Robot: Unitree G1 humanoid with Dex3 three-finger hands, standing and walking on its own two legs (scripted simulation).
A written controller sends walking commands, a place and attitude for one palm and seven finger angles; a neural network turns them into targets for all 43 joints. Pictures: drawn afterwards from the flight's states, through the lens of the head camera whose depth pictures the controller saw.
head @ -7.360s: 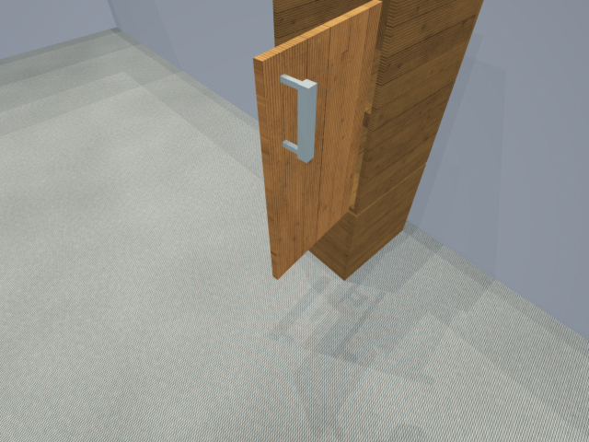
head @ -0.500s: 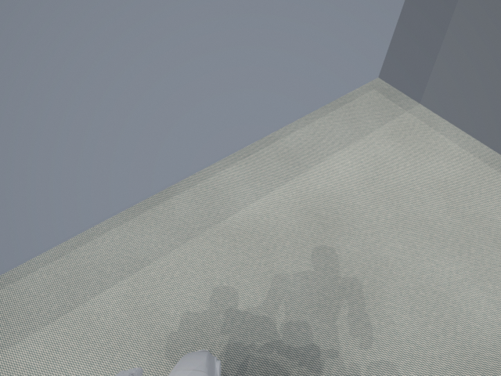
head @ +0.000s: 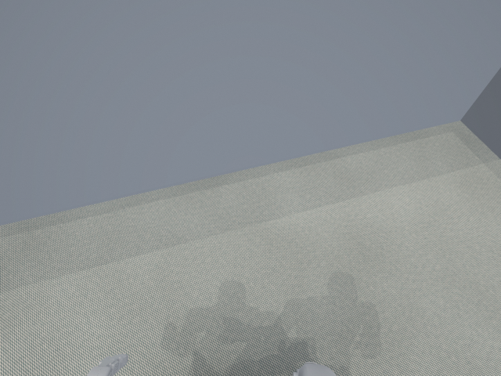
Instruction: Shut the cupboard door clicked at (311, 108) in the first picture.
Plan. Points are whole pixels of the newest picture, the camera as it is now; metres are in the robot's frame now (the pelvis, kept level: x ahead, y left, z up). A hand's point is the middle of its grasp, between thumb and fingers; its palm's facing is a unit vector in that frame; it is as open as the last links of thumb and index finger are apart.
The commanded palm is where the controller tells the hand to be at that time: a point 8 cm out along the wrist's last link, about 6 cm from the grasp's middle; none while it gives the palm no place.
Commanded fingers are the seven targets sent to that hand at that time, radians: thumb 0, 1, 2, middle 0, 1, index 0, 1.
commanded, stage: walk to a spot facing it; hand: left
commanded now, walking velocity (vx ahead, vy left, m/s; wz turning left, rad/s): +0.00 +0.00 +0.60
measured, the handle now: out of the picture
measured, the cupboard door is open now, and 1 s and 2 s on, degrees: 97 97 97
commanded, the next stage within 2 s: none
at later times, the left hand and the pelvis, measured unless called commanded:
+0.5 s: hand out of the picture -0.01 +0.18 -0.18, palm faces +0.37 -0.90 -0.25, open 7.3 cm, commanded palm none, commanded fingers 0.00 0.90 0.90 -0.20 -0.30 -0.20 -0.30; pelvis +0.02 -0.03 -0.01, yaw +21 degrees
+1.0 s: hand out of the picture +0.03 +0.19 -0.15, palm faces +0.55 -0.78 -0.28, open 7.4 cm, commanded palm none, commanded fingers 0.00 0.90 0.90 -0.20 -0.30 -0.20 -0.30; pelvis +0.04 -0.05 -0.01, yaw +36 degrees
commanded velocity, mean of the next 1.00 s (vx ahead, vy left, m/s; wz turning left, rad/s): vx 0.00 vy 0.00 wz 0.60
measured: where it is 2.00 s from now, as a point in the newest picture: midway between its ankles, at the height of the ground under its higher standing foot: outside the picture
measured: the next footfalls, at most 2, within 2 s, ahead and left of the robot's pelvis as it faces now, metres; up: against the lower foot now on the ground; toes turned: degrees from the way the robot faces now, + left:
right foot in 0.10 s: +0.03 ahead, -0.14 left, +0.00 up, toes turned +1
left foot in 0.52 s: +0.04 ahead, +0.10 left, +0.00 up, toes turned +28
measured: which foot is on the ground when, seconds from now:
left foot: down 0.00-0.10, up 0.12-0.50, down 0.52-0.96, up 0.98-1.00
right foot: up 0.00-0.08, down 0.10-0.52, up 0.54-0.94, down 0.96-1.00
